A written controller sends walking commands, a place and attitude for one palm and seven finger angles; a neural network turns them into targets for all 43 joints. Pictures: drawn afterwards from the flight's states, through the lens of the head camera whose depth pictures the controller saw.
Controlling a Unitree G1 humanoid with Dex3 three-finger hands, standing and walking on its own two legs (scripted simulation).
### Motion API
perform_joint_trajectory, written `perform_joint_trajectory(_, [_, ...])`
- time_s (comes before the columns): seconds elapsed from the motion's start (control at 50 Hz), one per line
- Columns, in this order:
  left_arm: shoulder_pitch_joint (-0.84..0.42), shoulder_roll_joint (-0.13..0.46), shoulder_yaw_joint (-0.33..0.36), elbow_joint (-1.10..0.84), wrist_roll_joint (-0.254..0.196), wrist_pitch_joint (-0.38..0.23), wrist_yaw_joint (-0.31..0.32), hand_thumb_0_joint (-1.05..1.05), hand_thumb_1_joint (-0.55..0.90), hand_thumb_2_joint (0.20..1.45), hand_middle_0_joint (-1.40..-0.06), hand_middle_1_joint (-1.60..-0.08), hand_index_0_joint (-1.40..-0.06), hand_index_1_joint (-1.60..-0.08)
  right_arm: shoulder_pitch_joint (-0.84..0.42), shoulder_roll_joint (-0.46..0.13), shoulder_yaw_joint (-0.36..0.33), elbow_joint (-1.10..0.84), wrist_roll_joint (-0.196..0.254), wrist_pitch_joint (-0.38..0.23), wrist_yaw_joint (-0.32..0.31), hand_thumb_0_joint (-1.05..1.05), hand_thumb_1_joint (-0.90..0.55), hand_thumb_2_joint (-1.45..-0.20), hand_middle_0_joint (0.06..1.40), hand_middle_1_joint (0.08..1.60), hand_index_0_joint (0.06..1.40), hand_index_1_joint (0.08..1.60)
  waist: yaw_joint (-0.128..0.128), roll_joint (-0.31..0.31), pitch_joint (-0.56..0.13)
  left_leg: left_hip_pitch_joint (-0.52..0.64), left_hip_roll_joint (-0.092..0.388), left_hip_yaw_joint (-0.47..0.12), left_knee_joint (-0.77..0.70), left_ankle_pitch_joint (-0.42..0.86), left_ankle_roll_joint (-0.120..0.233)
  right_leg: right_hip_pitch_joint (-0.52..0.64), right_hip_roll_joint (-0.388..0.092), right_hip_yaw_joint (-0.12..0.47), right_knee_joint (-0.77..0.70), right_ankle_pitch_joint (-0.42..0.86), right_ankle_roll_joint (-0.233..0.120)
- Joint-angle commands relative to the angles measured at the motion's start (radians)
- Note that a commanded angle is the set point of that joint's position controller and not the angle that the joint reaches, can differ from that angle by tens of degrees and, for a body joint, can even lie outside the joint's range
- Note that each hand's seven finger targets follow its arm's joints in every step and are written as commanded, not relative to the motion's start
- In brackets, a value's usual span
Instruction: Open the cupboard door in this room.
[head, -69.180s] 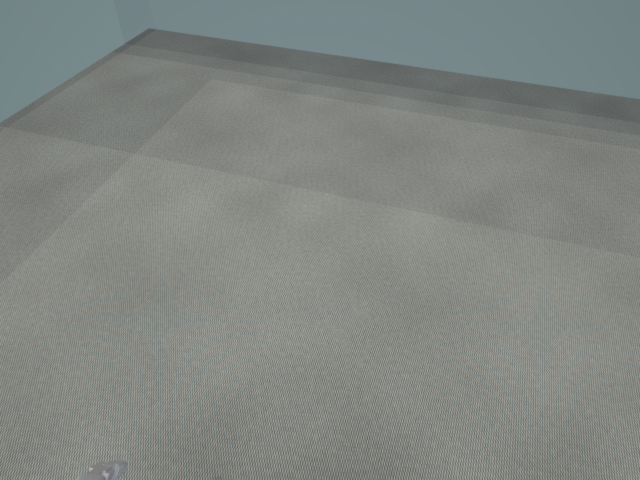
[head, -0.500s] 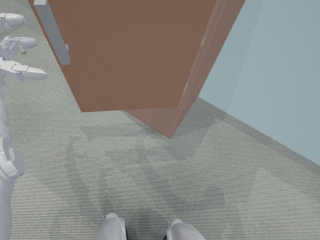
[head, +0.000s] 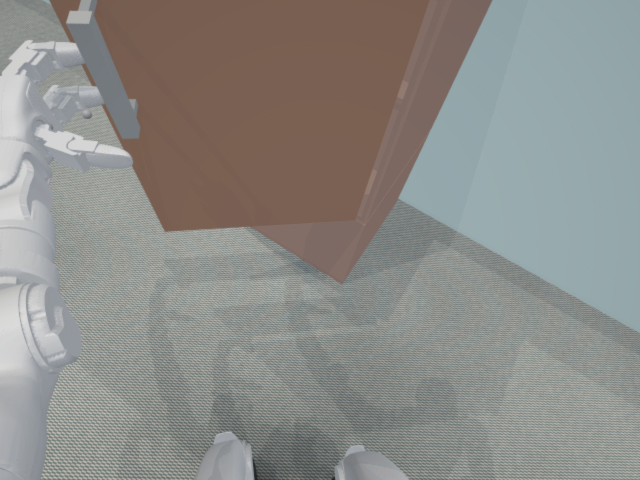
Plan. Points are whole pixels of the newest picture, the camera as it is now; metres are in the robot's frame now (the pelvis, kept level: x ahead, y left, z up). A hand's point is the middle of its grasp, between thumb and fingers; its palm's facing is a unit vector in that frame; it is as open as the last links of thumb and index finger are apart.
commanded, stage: slide the fingers in behind the handle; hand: left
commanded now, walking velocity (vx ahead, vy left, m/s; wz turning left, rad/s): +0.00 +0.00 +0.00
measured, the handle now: (111, 72) +0.59 +0.20 +0.12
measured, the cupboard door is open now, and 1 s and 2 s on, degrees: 40 40 40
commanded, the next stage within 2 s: move the hooked fingers beside the handle in 1.04 s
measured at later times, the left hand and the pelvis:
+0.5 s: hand (95, 114) +0.52 +0.21 +0.12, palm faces +0.07 -1.00 +0.01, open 14.1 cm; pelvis +0.00 -0.01 +0.00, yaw +2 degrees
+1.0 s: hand (98, 117) +0.52 +0.21 +0.12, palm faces +0.08 -1.00 +0.00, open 14.3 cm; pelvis +0.00 +0.00 +0.00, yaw +2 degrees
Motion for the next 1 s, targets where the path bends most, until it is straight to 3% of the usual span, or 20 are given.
perform_joint_trajectory(0.0, [-0.472, 0.251, 0.013, -0.231, -0.019, -0.084, 0.018, 0.000, -0.500, 0.300, -0.300, -1.200, -0.300, -1.200, 0.171, -0.191, -0.065, -0.039, -0.001, -0.010, -0.010, 0.000, -0.900, -0.900, 0.200, 0.300, 0.200, 0.300, -0.008, 0.131, -0.434, 0.563, -0.044, -0.051, -0.052, 0.349, 0.032, -0.031, 0.038, 0.007, -0.117, 0.374, -0.008])
perform_joint_trajectory(0.2, [-0.504, 0.144, -0.058, -0.220, -0.026, -0.088, 0.030, 0.000, -0.500, 0.300, -0.300, -1.200, -0.300, -1.200, 0.169, -0.182, -0.069, -0.021, -0.002, -0.021, -0.004, 0.000, -0.900, -0.900, 0.200, 0.300, 0.200, 0.300, -0.026, 0.123, -0.421, 0.567, -0.048, -0.054, -0.052, 0.322, 0.033, -0.055, 0.036, 0.008, -0.124, 0.355, -0.008])
perform_joint_trajectory(0.22, [-0.525, 0.155, -0.053, -0.228, -0.022, -0.091, 0.032, 0.000, -0.500, 0.300, -0.300, -1.200, -0.300, -1.200, 0.171, -0.183, -0.072, -0.017, -0.001, -0.023, -0.004, 0.000, -0.900, -0.900, 0.200, 0.300, 0.200, 0.300, -0.027, 0.130, -0.445, 0.576, -0.046, -0.053, -0.049, 0.330, 0.033, -0.054, 0.035, 0.012, -0.121, 0.365, -0.006])
perform_joint_trajectory(0.26, [-0.510, 0.140, -0.066, -0.192, -0.020, -0.081, 0.033, 0.000, -0.500, 0.300, -0.300, -1.200, -0.300, -1.200, 0.169, -0.183, -0.073, -0.015, 0.002, -0.024, -0.004, 0.000, -0.900, -0.900, 0.200, 0.300, 0.200, 0.300, -0.032, 0.118, -0.410, 0.556, -0.046, -0.053, -0.049, 0.308, 0.032, -0.069, 0.035, 0.009, -0.123, 0.346, -0.007])
perform_joint_trajectory(0.3, [-0.557, 0.072, -0.114, -0.220, -0.027, -0.086, 0.035, 0.000, -0.500, 0.300, -0.300, -1.200, -0.300, -1.200, 0.172, -0.176, -0.075, -0.006, -0.003, -0.031, -0.001, 0.000, -0.900, -0.900, 0.200, 0.300, 0.200, 0.300, -0.049, 0.127, -0.413, 0.585, -0.046, -0.062, -0.049, 0.309, 0.033, -0.088, 0.036, 0.005, -0.126, 0.334, -0.009])
perform_joint_trajectory(0.32, [-0.544, 0.110, -0.080, -0.223, -0.027, -0.087, 0.039, 0.000, -0.500, 0.300, -0.300, -1.200, -0.300, -1.200, 0.174, -0.183, -0.078, -0.005, -0.002, -0.033, -0.001, 0.000, -0.900, -0.900, 0.200, 0.300, 0.200, 0.300, -0.034, 0.126, -0.445, 0.588, -0.046, -0.059, -0.048, 0.313, 0.032, -0.076, 0.035, 0.009, -0.126, 0.341, -0.007])
perform_joint_trajectory(0.36, [-0.542, 0.081, -0.109, -0.208, -0.027, -0.078, 0.038, 0.000, -0.500, 0.300, -0.300, -1.200, -0.300, -1.200, 0.172, -0.180, -0.075, -0.003, -0.001, -0.034, 0.000, 0.000, -0.900, -0.900, 0.200, 0.300, 0.200, 0.300, -0.043, 0.128, -0.427, 0.576, -0.048, -0.057, -0.049, 0.310, 0.033, -0.081, 0.034, 0.008, -0.126, 0.344, -0.007])
perform_joint_trajectory(0.42, [-0.554, 0.087, -0.103, -0.216, -0.026, -0.082, 0.042, 0.000, -0.500, 0.300, -0.300, -1.200, -0.300, -1.200, 0.172, -0.180, -0.077, 0.002, -0.002, -0.038, 0.003, 0.000, -0.900, -0.900, 0.200, 0.300, 0.200, 0.300, -0.038, 0.140, -0.447, 0.584, -0.050, -0.059, -0.043, 0.318, 0.032, -0.081, 0.033, 0.008, -0.121, 0.348, -0.010])
perform_joint_trajectory(0.44, [-0.558, 0.064, -0.123, -0.207, -0.027, -0.077, 0.043, 0.000, -0.500, 0.300, -0.300, -1.200, -0.300, -1.200, 0.171, -0.178, -0.075, 0.007, -0.003, -0.038, 0.004, 0.000, -0.900, -0.900, 0.200, 0.300, 0.200, 0.300, -0.043, 0.140, -0.422, 0.578, -0.050, -0.063, -0.045, 0.313, 0.031, -0.086, 0.034, 0.005, -0.122, 0.342, -0.011])
perform_joint_trajectory(0.54, [-0.530, -0.009, -0.154, -0.282, -0.037, -0.088, 0.048, 0.000, -0.500, 0.300, -0.300, -1.200, -0.300, -1.200, 0.168, -0.171, -0.085, 0.006, -0.008, -0.045, 0.015, 0.000, -0.900, -0.900, 0.200, 0.300, 0.200, 0.300, -0.028, 0.176, -0.485, 0.660, -0.050, -0.067, -0.043, 0.392, 0.025, -0.083, 0.038, -0.005, -0.115, 0.389, -0.017])
perform_joint_trajectory(0.58, [-0.536, -0.027, -0.170, -0.269, -0.037, -0.086, 0.054, 0.000, -0.500, 0.300, -0.300, -1.200, -0.300, -1.200, 0.165, -0.172, -0.085, 0.011, -0.006, -0.044, 0.018, 0.000, -0.900, -0.900, 0.200, 0.300, 0.200, 0.300, -0.036, 0.147, -0.451, 0.644, -0.050, -0.072, -0.048, 0.363, 0.024, -0.092, 0.039, -0.009, -0.119, 0.367, -0.017])
perform_joint_trajectory(0.64, [-0.547, -0.079, -0.206, -0.280, -0.036, -0.090, 0.069, 0.000, -0.500, 0.300, -0.300, -1.200, -0.300, -1.200, 0.162, -0.169, -0.088, 0.015, -0.007, -0.050, 0.022, 0.000, -0.900, -0.900, 0.200, 0.300, 0.200, 0.300, -0.038, 0.161, -0.446, 0.662, -0.051, -0.079, -0.053, 0.350, 0.022, -0.115, 0.040, -0.013, -0.123, 0.339, -0.019])
perform_joint_trajectory(0.68, [-0.559, -0.052, -0.189, -0.244, -0.030, -0.084, 0.080, 0.000, -0.500, 0.300, -0.300, -1.200, -0.300, -1.200, 0.166, -0.174, -0.087, 0.024, -0.007, -0.051, 0.021, 0.000, -0.900, -0.900, 0.200, 0.300, 0.200, 0.300, -0.047, 0.126, -0.409, 0.631, -0.050, -0.080, -0.058, 0.316, 0.024, -0.119, 0.038, -0.012, -0.128, 0.320, -0.018])
perform_joint_trajectory(0.72, [-0.578, -0.085, -0.216, -0.257, -0.026, -0.092, 0.083, 0.000, -0.500, 0.300, -0.300, -1.200, -0.300, -1.200, 0.162, -0.169, -0.086, 0.022, -0.008, -0.056, 0.021, 0.000, -0.900, -0.900, 0.200, 0.300, 0.200, 0.300, -0.049, 0.151, -0.433, 0.652, -0.053, -0.082, -0.055, 0.330, 0.025, -0.133, 0.038, -0.011, -0.122, 0.323, -0.019])
perform_joint_trajectory(0.8, [-0.573, -0.026, -0.170, -0.229, -0.025, -0.093, 0.081, 0.000, -0.500, 0.300, -0.300, -1.200, -0.300, -1.200, 0.169, -0.175, -0.082, 0.027, -0.011, -0.058, 0.018, 0.000, -0.900, -0.900, 0.200, 0.300, 0.200, 0.300, -0.043, 0.135, -0.426, 0.625, -0.054, -0.081, -0.054, 0.326, 0.027, -0.111, 0.035, -0.009, -0.118, 0.325, -0.021])
perform_joint_trajectory(0.84, [-0.565, -0.069, -0.198, -0.249, -0.026, -0.097, 0.075, 0.000, -0.500, 0.300, -0.300, -1.200, -0.300, -1.200, 0.159, -0.168, -0.083, 0.020, -0.012, -0.061, 0.021, 0.000, -0.900, -0.900, 0.200, 0.300, 0.200, 0.300, -0.035, 0.165, -0.456, 0.661, -0.052, -0.084, -0.051, 0.350, 0.021, -0.125, 0.035, -0.014, -0.111, 0.328, -0.023])
perform_joint_trajectory(0.86, [-0.559, -0.077, -0.204, -0.237, -0.028, -0.095, 0.075, 0.000, -0.500, 0.300, -0.300, -1.200, -0.300, -1.200, 0.159, -0.167, -0.085, 0.019, -0.010, -0.061, 0.022, 0.000, -0.900, -0.900, 0.200, 0.300, 0.200, 0.300, -0.042, 0.147, -0.440, 0.656, -0.051, -0.083, -0.050, 0.345, 0.022, -0.132, 0.037, -0.014, -0.115, 0.326, -0.021])
perform_joint_trajectory(0.9, [-0.575, -0.050, -0.184, -0.241, -0.031, -0.098, 0.078, 0.000, -0.500, 0.300, -0.300, -1.200, -0.300, -1.200, 0.166, -0.171, -0.082, 0.022, -0.011, -0.061, 0.019, 0.000, -0.900, -0.900, 0.200, 0.300, 0.200, 0.300, -0.042, 0.137, -0.439, 0.646, -0.052, -0.086, -0.052, 0.350, 0.025, -0.115, 0.037, -0.012, -0.114, 0.332, -0.022])
perform_joint_trajectory(0.92, [-0.580, -0.059, -0.193, -0.251, -0.028, -0.100, 0.075, 0.000, -0.500, 0.300, -0.300, -1.200, -0.300, -1.200, 0.162, -0.169, -0.083, 0.018, -0.009, -0.062, 0.021, 0.000, -0.900, -0.900, 0.200, 0.300, 0.200, 0.300, -0.037, 0.158, -0.459, 0.656, -0.053, -0.083, -0.051, 0.356, 0.022, -0.122, 0.036, -0.011, -0.110, 0.335, -0.021])
perform_joint_trajectory(0.98, [-0.577, -0.070, -0.198, -0.241, -0.029, -0.095, 0.077, 0.000, -0.500, 0.300, -0.300, -1.200, -0.300, -1.200, 0.159, -0.169, -0.084, 0.019, -0.009, -0.061, 0.022, 0.000, -0.900, -0.900, 0.200, 0.300, 0.200, 0.300, -0.045, 0.139, -0.434, 0.645, -0.051, -0.084, -0.055, 0.331, 0.023, -0.127, 0.037, -0.014, -0.117, 0.317, -0.020])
